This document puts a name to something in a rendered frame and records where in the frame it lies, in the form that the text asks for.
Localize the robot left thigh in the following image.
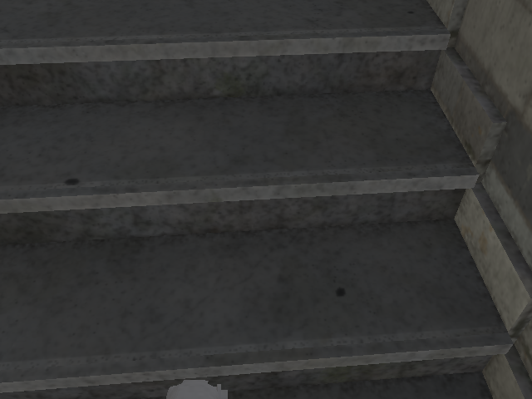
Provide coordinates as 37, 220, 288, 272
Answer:
168, 380, 228, 399

